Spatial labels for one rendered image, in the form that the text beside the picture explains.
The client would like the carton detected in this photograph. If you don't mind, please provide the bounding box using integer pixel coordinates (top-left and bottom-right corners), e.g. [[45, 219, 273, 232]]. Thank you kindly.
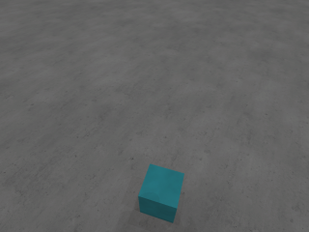
[[138, 163, 184, 223]]

